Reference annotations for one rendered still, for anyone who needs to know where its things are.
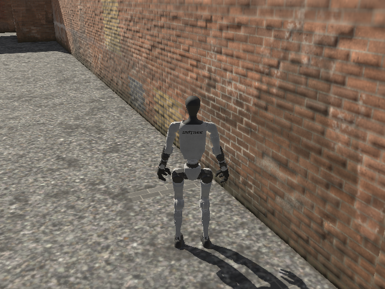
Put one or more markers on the robot right shin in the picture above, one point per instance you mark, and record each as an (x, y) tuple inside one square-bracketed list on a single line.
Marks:
[(205, 218)]

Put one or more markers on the robot left upper arm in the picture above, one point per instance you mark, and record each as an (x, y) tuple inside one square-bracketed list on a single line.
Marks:
[(174, 127)]

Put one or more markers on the robot right upper arm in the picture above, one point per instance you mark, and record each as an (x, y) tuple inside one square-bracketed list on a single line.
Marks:
[(211, 127)]

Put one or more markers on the right robot hand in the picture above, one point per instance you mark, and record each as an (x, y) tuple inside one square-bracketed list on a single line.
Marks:
[(223, 173)]

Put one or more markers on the robot right forearm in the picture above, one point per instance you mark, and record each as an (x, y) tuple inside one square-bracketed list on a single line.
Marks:
[(221, 160)]

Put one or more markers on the right robot thigh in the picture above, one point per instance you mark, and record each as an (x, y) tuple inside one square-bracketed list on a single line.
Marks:
[(205, 186)]

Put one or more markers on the left robot hand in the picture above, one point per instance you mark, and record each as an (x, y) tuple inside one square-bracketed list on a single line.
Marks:
[(163, 171)]

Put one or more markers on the robot left forearm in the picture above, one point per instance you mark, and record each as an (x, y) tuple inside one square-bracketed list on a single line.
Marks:
[(164, 159)]

